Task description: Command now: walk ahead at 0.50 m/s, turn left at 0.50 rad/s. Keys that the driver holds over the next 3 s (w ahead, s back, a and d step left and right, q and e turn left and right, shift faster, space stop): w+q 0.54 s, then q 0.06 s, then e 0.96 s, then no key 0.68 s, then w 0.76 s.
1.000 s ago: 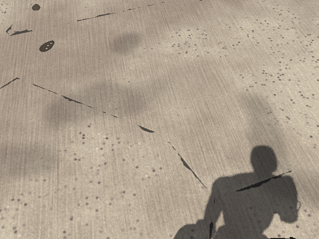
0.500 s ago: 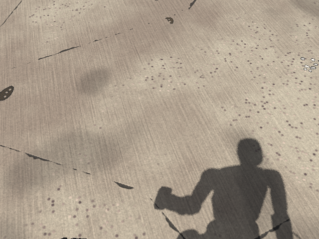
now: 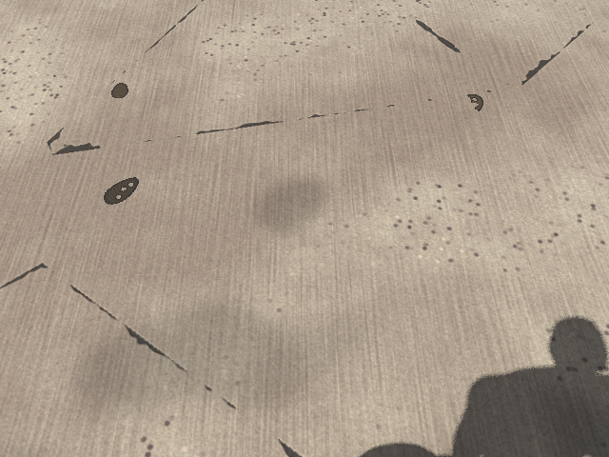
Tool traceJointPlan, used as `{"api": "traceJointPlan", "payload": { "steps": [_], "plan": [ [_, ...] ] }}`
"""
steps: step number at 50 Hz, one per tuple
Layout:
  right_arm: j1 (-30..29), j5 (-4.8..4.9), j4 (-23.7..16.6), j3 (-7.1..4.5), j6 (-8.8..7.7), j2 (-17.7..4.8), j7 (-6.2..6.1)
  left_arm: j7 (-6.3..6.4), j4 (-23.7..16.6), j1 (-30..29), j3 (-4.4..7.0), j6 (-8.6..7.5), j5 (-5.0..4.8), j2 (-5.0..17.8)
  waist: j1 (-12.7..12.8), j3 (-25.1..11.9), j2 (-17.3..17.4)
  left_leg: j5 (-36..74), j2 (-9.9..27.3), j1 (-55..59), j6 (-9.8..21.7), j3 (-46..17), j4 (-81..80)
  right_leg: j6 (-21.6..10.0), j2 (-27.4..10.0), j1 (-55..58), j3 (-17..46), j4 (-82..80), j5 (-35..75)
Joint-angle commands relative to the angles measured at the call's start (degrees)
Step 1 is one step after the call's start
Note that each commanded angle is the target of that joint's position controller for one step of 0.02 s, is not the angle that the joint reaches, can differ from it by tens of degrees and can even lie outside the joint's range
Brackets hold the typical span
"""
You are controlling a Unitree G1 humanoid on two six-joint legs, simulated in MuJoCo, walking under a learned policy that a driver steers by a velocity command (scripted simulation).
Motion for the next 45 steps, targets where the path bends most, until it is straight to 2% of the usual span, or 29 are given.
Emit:
{"api": "traceJointPlan", "payload": {
  "steps": [1,2,3,4,5,6,7,8,9,10,11,14,20,25,27,28,29,30,31,32,33,34,35,36,37,38,40,42,45],
  "plan": [
    [1.5,-0.27,-3.0,-1.26,-0.61,-4.3,-0.33,0.90,-1.3,2.0,2.06,0.52,0.28,10.2,-3.4,-1.1,-7.1,-7.7,-4.9,5.4,3.6,3.8,-1.4,-4.4,-17.5,1.4,1.6,11.0,65.1],
    [6.4,-0.32,-1.6,-1.93,-0.75,-5.4,-0.49,0.86,-1.7,1.4,2.33,1.07,0.40,11.0,-5.4,-4.0,-7.3,-9.8,-6.9,10.7,5.2,4.2,-2.8,-4.4,-17.5,1.1,1.1,19.3,67.6],
    [14.1,-0.74,0.7,-2.94,-1.15,-7.1,-0.77,0.66,-2.4,0.6,2.50,1.53,0.18,11.6,-8.9,-8.1,-6.1,-8.5,-8.0,21.1,7.1,2.8,-7.3,-3.6,-17.0,-3.5,0.4,31.1,61.9],
    [22.2,-1.51,2.3,-4.75,-1.30,-12.0,-1.56,0.29,-4.4,-0.4,2.27,1.45,-0.14,10.7,-12.6,-13.5,-1.0,-13.1,1.1,35.0,10.8,-10.1,-10.4,-1.9,-15.3,-16.0,0.0,48.9,42.9],
    [19.8,-0.67,0.6,-6.20,-0.69,-17.9,-1.98,-1.16,-9.0,0.6,1.46,0.79,-1.21,5.3,-7.8,-17.8,14.4,-10.1,18.3,51.3,21.2,-44.4,-17.0,1.9,-0.7,-42.7,3.5,71.4,-10.2],
    [20.8,0.68,0.9,-5.98,0.19,-16.8,-2.28,-1.43,-10.4,-6.6,2.19,0.07,-0.35,9.9,-10.1,-16.3,2.9,-9.1,17.5,50.2,20.9,-45.3,-20.7,1.2,-2.2,-50.2,15.6,73.7,-7.4],
    [17.1,1.03,1.0,-5.35,0.17,-14.3,-2.80,-1.69,-11.8,-9.6,1.85,-0.81,-0.93,9.0,-8.0,-9.1,0.9,-6.5,16.4,43.6,18.2,-37.0,-21.4,0.7,-5.8,-52.2,16.9,69.6,-1.8],
    [14.6,1.14,1.0,-4.58,-0.14,-11.1,-2.78,-1.52,-11.2,-8.8,1.92,-1.16,-1.01,9.0,-5.2,-4.3,-3.8,0.4,13.8,35.2,15.2,-31.7,-22.8,0.7,-7.8,-48.4,16.5,63.1,1.2],
    [11.7,1.51,0.6,-3.97,-0.57,-9.2,-2.88,-1.39,-11.0,-9.3,2.09,-0.22,0.02,8.7,-2.9,-2.2,-6.0,4.5,9.2,29.7,11.6,-26.1,-23.7,1.1,-9.1,-44.3,16.6,59.0,2.4],
    [11.0,1.68,0.2,-3.75,-1.15,-9.2,-3.04,-1.49,-10.9,-6.3,1.81,1.05,0.97,7.8,-1.2,-3.0,-2.6,10.0,8.8,26.4,12.3,-23.9,-23.9,2.1,-9.3,-40.5,16.5,56.8,2.3],
    [11.7,1.86,0.3,-3.59,-1.83,-8.9,-2.91,-1.58,-11.1,-6.2,1.79,2.14,1.51,7.6,-0.6,-3.1,-2.4,13.4,7.7,25.1,12.5,-22.9,-23.9,2.9,-9.4,-39.2,16.4,55.2,1.6],
    [14.6,1.85,0.8,-4.02,-2.77,-11.3,-2.82,-2.15,-13.3,-10.6,1.74,3.58,1.63,7.1,-1.1,-1.8,-1.4,13.7,4.7,22.7,11.3,-20.5,-25.2,5.0,-9.3,-41.0,14.7,47.8,5.7],
    [21.9,1.68,1.0,-4.17,-2.24,-11.8,-2.70,-2.63,-18.5,-23.7,1.35,3.86,1.03,7.5,-6.2,-1.2,1.6,13.2,3.4,29.3,7.8,-22.7,-24.1,5.5,-7.5,-47.0,14.6,33.5,17.3],
    [25.3,0.84,0.7,-4.20,-1.94,-12.4,-3.43,-3.01,-22.2,-30.9,0.62,2.90,0.47,8.1,-8.4,-0.6,2.8,19.2,4.7,35.5,7.4,-25.7,-19.9,4.0,-4.5,-46.4,14.8,24.8,17.3],
    [23.6,0.66,-0.1,-4.45,-1.98,-13.4,-3.90,-2.91,-22.5,-28.8,0.75,2.34,0.25,9.3,-6.5,-0.9,3.6,21.6,5.3,34.9,5.8,-27.1,-17.6,2.7,-3.6,-40.3,15.6,20.4,15.4],
    [21.3,0.62,-0.7,-4.60,-1.97,-14.0,-3.98,-2.50,-21.4,-24.5,1.06,1.97,0.20,10.2,-4.2,-1.5,3.8,28.1,4.1,32.5,4.0,-26.2,-14.0,1.7,-2.0,-33.3,15.3,17.8,13.3],
    [20.2,0.77,-1.1,-4.74,-2.18,-14.5,-3.75,-1.80,-19.5,-18.2,1.68,1.43,0.28,11.7,-1.8,-4.5,3.3,35.7,1.9,31.2,2.2,-25.4,-7.2,0.7,0.0,-24.7,14.4,15.7,13.3],
    [18.6,1.74,-1.5,-4.70,-2.66,-14.2,-3.27,-1.07,-17.9,-10.2,2.19,0.38,0.76,13.2,2.6,-8.9,1.2,33.6,-1.7,26.5,0.2,-23.1,4.0,-0.9,-2.9,-12.4,15.8,11.8,20.7],
    [19.6,2.73,-3.7,-3.43,-3.21,-9.7,-3.22,-0.17,-17.2,-1.0,2.95,-0.16,2.15,17.3,4.7,-18.3,-4.9,11.4,-5.0,18.2,-1.3,-18.6,20.0,-3.9,-17.6,2.1,27.4,14.3,31.2],
    [29.1,4.45,-4.2,-3.11,-2.74,-7.1,-3.85,-0.40,-17.7,-3.4,3.88,0.83,1.44,20.7,-0.7,-27.4,-19.9,-30.5,-14.3,6.8,-3.0,-13.3,35.9,-14.4,-31.6,11.4,50.6,12.6,50.9],
    [30.2,1.65,-1.2,-3.51,-1.85,-11.0,-4.43,-1.05,-18.5,-6.5,3.30,1.66,0.09,15.8,-2.2,-22.9,-9.1,-27.3,-9.4,4.2,-2.8,-15.0,40.8,-15.6,-29.1,4.3,49.9,12.5,51.2],
    [25.4,0.79,-0.8,-3.34,-1.61,-10.1,-4.07,-1.35,-18.2,-9.3,1.64,1.47,-0.38,10.1,-1.8,-14.8,-4.3,-24.0,-8.3,3.5,-3.6,-15.2,39.7,-14.6,-25.2,-2.5,40.8,11.8,53.6],
    [22.6,0.56,-1.2,-2.86,-1.53,-8.5,-3.77,-1.60,-17.3,-10.7,0.51,1.26,-0.29,6.8,-2.2,-9.9,-2.4,-22.7,-6.7,3.1,-4.1,-15.1,35.2,-12.3,-21.4,-7.7,33.9,10.2,55.0],
    [20.0,0.04,-2.1,-2.66,-1.04,-8.0,-3.28,-1.47,-16.1,-10.5,0.20,0.90,-0.57,6.5,-2.5,-7.8,-5.1,-21.8,-5.1,3.3,-4.5,-15.1,30.7,-10.8,-18.6,-10.1,30.1,8.6,54.5],
    [20.1,-0.43,-2.1,-2.33,-0.15,-7.3,-2.70,-1.51,-15.1,-10.8,0.04,0.95,-0.76,6.9,-3.7,-6.8,-5.9,-20.4,-4.9,8.2,-4.9,-13.0,27.7,-9.5,-15.8,-15.4,27.2,6.5,55.4],
    [21.7,-0.56,-1.8,-2.05,0.43,-6.7,-2.49,-1.74,-14.3,-10.8,0.20,0.57,-0.64,8.3,-5.0,-7.2,-9.4,-19.9,-4.8,10.3,-5.5,-11.7,24.9,-11.0,-15.9,-16.7,26.3,7.3,61.8],
    [20.3,-0.45,-1.9,-1.39,0.91,-6.2,-2.66,-2.01,-13.5,-11.3,0.43,0.50,-0.56,9.4,-5.7,-8.2,-8.6,-18.9,-4.2,11.6,-6.7,-9.2,17.0,-11.0,-13.9,-17.0,23.9,7.6,64.3],
    [16.7,0.07,-2.8,-0.80,1.01,-6.1,-3.06,-1.98,-13.1,-10.4,1.35,1.33,-0.26,12.0,-4.7,-9.4,-8.7,-16.5,-4.6,13.4,-7.2,-7.4,10.5,-10.5,-12.5,-17.4,23.6,8.0,61.8],
    [12.5,0.89,-4.0,-0.51,1.68,-7.1,-3.59,-2.00,-13.0,-9.3,2.41,3.23,-0.46,13.6,-3.6,-10.1,-9.2,-13.8,-4.7,16.2,-7.0,-6.9,7.0,-9.8,-12.2,-20.5,26.5,7.2,46.1]
  ]
}}
Next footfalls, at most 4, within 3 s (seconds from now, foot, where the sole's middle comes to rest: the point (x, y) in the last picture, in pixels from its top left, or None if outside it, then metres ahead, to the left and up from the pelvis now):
0.08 left None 0.19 0.07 -0.77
0.62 right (339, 418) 0.54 -0.02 -0.77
1.02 left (249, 444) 0.48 0.17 -0.77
1.44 right None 0.44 -0.06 -0.77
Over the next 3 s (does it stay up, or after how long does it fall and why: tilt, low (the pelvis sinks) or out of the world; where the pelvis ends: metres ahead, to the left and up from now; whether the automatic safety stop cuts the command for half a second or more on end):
stays up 0.68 -0.01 -0.01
